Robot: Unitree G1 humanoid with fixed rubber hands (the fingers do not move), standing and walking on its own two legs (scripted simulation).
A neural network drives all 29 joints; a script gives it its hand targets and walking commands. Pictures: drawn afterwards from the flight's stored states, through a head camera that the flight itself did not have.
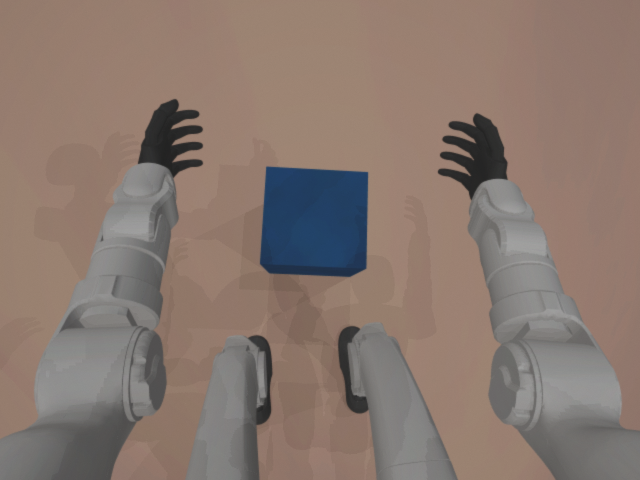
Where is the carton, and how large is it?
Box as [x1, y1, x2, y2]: [260, 167, 367, 276]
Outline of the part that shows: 266,167 260,264 268,272 272,273 350,276 364,269 366,261 367,172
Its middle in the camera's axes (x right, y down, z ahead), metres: -0.01 -0.02 +0.91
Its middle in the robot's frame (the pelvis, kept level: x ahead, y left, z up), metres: +0.47 -0.04 -0.52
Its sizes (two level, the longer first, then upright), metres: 0.210 0.200 0.250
